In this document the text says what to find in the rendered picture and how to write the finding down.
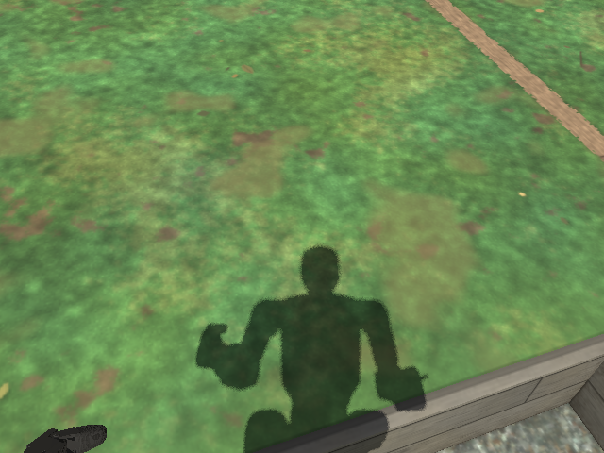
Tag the left robot hand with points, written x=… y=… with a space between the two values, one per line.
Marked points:
x=71 y=440

